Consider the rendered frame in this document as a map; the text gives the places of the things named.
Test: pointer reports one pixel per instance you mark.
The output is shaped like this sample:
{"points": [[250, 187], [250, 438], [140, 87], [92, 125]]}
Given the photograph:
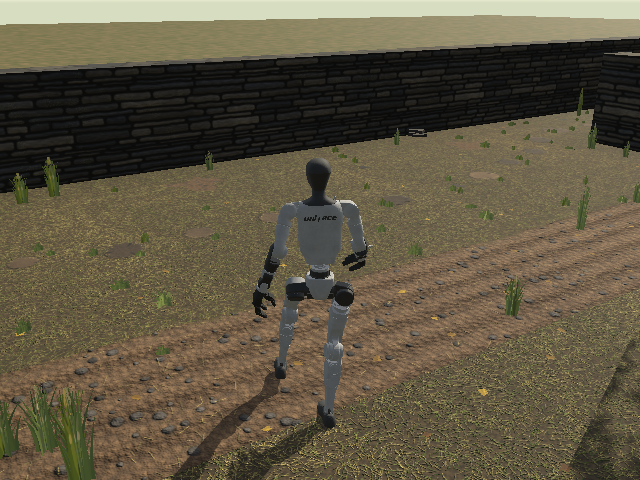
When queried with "robot right upper arm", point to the robot right upper arm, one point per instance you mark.
{"points": [[351, 211]]}

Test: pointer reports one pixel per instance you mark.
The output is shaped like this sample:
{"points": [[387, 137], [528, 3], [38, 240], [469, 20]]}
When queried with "robot right foot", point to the robot right foot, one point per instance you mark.
{"points": [[328, 418]]}

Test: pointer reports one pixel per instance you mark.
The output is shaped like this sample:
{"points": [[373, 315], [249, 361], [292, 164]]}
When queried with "robot left upper arm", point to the robot left upper arm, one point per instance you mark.
{"points": [[287, 212]]}

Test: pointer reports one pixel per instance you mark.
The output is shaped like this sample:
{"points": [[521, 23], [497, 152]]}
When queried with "left robot forearm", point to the left robot forearm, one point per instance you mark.
{"points": [[268, 272]]}

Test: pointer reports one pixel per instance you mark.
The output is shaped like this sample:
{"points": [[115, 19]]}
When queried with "right robot hand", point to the right robot hand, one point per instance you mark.
{"points": [[350, 259]]}

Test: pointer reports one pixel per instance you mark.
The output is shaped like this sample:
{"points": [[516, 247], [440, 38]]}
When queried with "left robot hand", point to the left robot hand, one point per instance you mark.
{"points": [[257, 302]]}

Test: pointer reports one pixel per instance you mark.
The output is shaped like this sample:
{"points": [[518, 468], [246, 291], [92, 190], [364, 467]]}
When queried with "right robot forearm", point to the right robot forearm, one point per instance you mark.
{"points": [[360, 256]]}

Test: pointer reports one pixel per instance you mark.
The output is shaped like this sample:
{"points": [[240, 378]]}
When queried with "robot left shin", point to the robot left shin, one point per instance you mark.
{"points": [[285, 337]]}

